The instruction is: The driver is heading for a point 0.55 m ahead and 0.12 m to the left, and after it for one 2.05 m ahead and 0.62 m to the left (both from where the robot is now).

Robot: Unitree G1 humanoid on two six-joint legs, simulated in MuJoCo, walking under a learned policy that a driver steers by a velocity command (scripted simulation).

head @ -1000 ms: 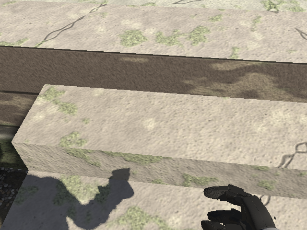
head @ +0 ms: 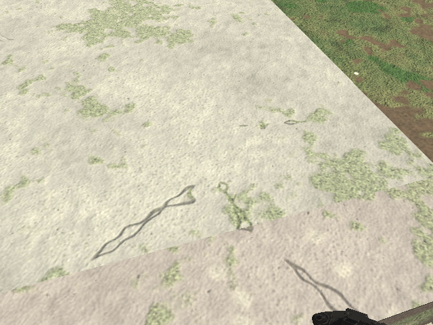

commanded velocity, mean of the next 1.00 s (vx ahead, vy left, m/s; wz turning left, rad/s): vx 0.50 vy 0.00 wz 0.17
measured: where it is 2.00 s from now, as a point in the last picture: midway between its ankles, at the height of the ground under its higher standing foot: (144, 146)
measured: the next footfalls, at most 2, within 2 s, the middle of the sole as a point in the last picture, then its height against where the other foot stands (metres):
right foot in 0.50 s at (267, 301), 0.18 m higher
left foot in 1.10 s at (153, 217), level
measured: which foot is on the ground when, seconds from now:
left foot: down 0.00-0.56, up 0.58-1.00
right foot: up 0.00-0.48, down 0.50-1.00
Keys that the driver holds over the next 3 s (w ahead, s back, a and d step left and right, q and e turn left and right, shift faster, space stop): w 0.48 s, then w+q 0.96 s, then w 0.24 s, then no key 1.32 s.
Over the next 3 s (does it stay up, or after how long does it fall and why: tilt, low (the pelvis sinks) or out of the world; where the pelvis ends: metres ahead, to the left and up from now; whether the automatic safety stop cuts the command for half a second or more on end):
stays up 1.09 0.26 0.29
